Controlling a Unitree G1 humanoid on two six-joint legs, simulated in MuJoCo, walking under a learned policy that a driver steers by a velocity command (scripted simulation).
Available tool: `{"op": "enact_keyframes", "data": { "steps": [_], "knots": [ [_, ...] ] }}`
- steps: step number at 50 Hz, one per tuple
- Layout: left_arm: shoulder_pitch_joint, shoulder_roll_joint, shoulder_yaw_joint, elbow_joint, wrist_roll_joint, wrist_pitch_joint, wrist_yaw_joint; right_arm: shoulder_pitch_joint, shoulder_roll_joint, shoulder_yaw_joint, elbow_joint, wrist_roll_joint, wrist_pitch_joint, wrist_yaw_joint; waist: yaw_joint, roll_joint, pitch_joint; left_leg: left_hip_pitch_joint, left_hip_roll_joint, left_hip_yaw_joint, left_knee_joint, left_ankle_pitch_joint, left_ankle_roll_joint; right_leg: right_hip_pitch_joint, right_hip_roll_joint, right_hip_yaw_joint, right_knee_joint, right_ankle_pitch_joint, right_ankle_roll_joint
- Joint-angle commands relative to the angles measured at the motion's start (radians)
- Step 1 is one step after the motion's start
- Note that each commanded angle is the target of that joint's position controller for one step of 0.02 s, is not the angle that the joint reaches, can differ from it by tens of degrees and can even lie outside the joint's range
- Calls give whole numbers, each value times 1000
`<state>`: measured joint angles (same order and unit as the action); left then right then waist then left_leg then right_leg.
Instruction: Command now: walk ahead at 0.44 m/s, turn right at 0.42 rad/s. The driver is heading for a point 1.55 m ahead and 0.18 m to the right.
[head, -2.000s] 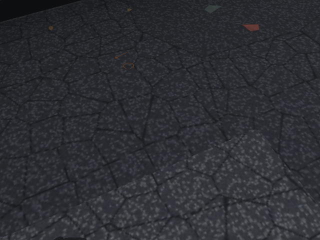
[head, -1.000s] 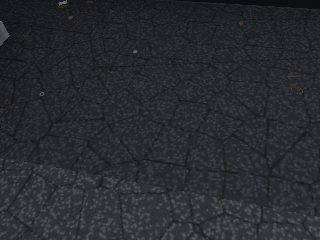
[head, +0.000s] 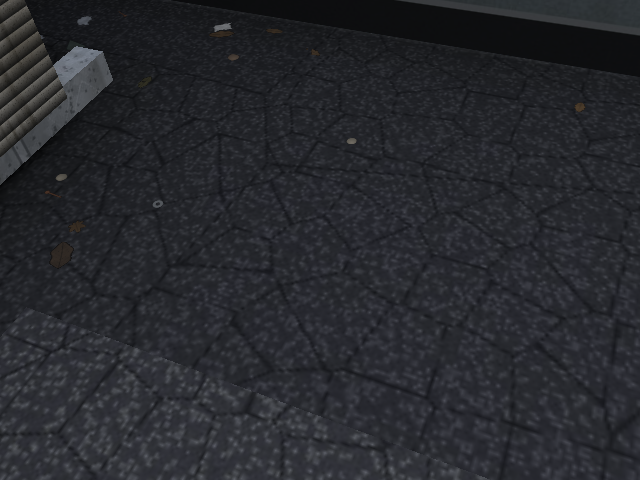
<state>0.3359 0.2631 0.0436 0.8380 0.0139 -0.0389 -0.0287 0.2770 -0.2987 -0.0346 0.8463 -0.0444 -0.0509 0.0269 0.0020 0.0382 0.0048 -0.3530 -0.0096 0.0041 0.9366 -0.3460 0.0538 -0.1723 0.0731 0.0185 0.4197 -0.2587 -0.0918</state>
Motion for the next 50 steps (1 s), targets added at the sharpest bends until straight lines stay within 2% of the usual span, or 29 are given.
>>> {"op": "enact_keyframes", "data": {
  "steps": [1,3,7,10,12,14,16,17,18,19,20,21,22,24,28,31,34,38,40,41,42,43,44,45,46,47,48,49,50],
  "knots": [
    [44,147,36,-31,-11,-21,11,-77,-94,-14,-82,-13,-15,12,9,-102,70,-345,65,-30,58,106,-40,190,-245,360,-266,66,-134],
    [85,150,39,-9,-21,-29,15,-109,-80,-9,-98,-14,-1,12,9,-103,52,-354,58,-8,50,140,-73,187,-223,310,-248,268,-140],
    [151,147,43,21,-17,-25,24,-271,-59,7,-163,-2,7,13,48,-107,75,-381,43,25,-89,221,-107,156,-185,273,-231,427,-133],
    [181,155,47,33,-12,-20,31,-370,-43,20,-202,7,2,18,79,-124,78,-324,15,32,-239,294,-100,148,-173,274,-198,508,-117],
    [181,168,50,35,-8,-20,36,-400,-54,22,-223,15,-1,15,82,-133,74,-267,3,24,-311,318,-80,159,-194,304,-180,563,-103],
    [132,182,54,24,-7,-21,43,-338,-81,15,-213,18,-7,5,37,-136,55,-128,-11,6,-383,306,-48,145,-204,319,-139,632,-70],
    [80,204,59,10,-4,-26,38,-121,-138,-10,-145,22,-16,-17,-55,-120,-56,152,-50,10,-421,232,-10,126,-165,298,84,835,-27],
    [62,199,59,4,-11,-31,29,24,-166,-22,-116,15,-27,-34,-128,-88,-140,363,15,-36,-458,232,15,33,-112,267,291,731,-8],
    [91,108,35,-26,-13,-40,26,177,-234,-40,-114,-13,-33,-53,-155,54,-292,570,278,-306,-486,-41,52,-92,-48,197,577,330,-5],
    [223,43,22,-51,-40,-27,25,97,-290,-53,-123,-21,-19,-50,-40,299,-357,683,481,-788,-641,-129,160,-370,77,113,812,-312,16],
    [159,141,33,-18,0,-10,33,19,-185,-42,-138,2,-10,-44,-34,94,-209,535,425,-747,-668,-234,147,-438,-22,114,865,-213,1],
    [84,147,39,-24,4,-6,22,-42,-109,-24,-144,10,-11,-41,-27,13,-89,394,375,-558,-680,-166,130,-422,-57,96,832,-110,3],
    [54,128,36,-28,4,-3,14,-61,-77,-15,-136,5,-15,-37,-15,-7,-39,311,330,-429,-703,-19,117,-400,-86,82,800,-69,10],
    [41,107,33,-31,21,16,-5,-33,-64,-10,-105,10,-30,-38,4,52,-2,219,271,-266,-734,155,102,-359,-115,70,759,-55,23],
    [-40,67,19,-62,27,30,-21,30,-66,-13,-57,25,-68,-20,9,49,20,213,267,-150,-788,313,135,-425,-117,76,680,6,35],
    [-155,59,7,-98,28,23,-29,58,-64,-13,-26,24,-67,-14,-3,35,53,230,236,-57,-816,366,133,-483,-116,58,526,111,55],
    [-279,31,-17,-135,25,11,-38,86,-73,-13,1,32,-62,-11,-25,38,61,211,198,31,-811,452,113,-398,-112,-29,314,215,62],
    [-365,46,-25,-162,25,2,-32,176,-104,-19,58,30,-47,-17,-49,42,68,325,244,20,-767,561,108,-357,-105,-86,189,174,29],
    [-342,62,-21,-156,30,-3,-21,184,-119,-23,77,28,-34,-22,-28,49,52,388,256,30,-678,745,99,-297,-76,-104,142,91,-2],
    [-268,72,-15,-131,34,-9,-14,183,-125,-23,86,29,-28,-24,8,51,11,399,247,46,-573,875,88,-196,-45,-116,102,72,-22],
    [-118,92,-3,-75,43,-20,-5,183,-116,-19,91,34,-22,-25,73,22,-70,355,211,84,-396,900,69,-1,-22,-122,42,103,-47],
    [50,149,17,-31,65,-29,10,179,-77,-5,67,43,-24,-25,136,-34,-177,170,170,93,-147,650,43,262,-178,41,31,95,-91],
    [105,249,40,-30,71,-26,25,260,53,25,25,68,-25,-17,103,-269,-306,-195,-6,131,233,-103,-11,545,-524,502,-17,275,-216],
    [97,239,48,-29,12,-17,30,224,-73,-15,50,51,-14,-39,120,-151,-307,-226,-30,-36,353,-193,-5,452,-532,531,-43,536,-243],
    [9,177,30,-29,1,-22,31,176,-66,-19,40,56,-13,-43,68,-117,-180,-232,14,-78,347,-135,0,341,-481,329,-34,729,-217],
    [-50,102,10,-28,1,-31,28,163,-36,-13,47,54,-12,-44,34,-99,-94,-220,49,-63,283,-101,-2,234,-431,209,-60,816,-173],
    [-90,59,-1,-28,2,-37,29,156,-28,-17,61,45,0,-44,7,-97,-48,-191,68,-59,229,-72,-8,161,-386,134,-88,795,-123],
    [-119,40,-8,-27,-1,-39,34,168,-22,-20,67,29,17,-38,-19,-121,-28,-143,71,-46,201,-46,-21,88,-356,75,-115,796,-99],
    [-121,44,-8,-26,3,-42,37,173,-11,-24,70,22,32,-31,-30,-124,-37,-105,54,-33,206,-18,-29,53,-348,36,-124,839,-92]
  ]
}}
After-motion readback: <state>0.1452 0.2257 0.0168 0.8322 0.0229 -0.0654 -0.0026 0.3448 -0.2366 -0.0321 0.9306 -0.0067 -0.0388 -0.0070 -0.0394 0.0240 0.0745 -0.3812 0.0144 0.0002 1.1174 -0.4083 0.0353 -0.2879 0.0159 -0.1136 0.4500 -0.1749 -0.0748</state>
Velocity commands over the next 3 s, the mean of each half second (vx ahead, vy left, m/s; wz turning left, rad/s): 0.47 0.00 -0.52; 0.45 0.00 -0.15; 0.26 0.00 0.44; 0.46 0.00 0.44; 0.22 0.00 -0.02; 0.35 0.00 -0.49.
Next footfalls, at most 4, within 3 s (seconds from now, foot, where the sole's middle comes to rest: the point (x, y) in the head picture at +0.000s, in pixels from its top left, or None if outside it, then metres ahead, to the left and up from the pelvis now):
0.34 left None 0.39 0.07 -0.78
0.86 right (460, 452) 0.57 -0.21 -0.78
1.38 left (379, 396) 0.70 -0.05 -0.78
1.86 right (442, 285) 1.00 -0.23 -0.78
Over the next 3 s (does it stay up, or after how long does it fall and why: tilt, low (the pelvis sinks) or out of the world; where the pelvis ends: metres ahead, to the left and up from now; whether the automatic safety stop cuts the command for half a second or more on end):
stays up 1.14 -0.16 0.01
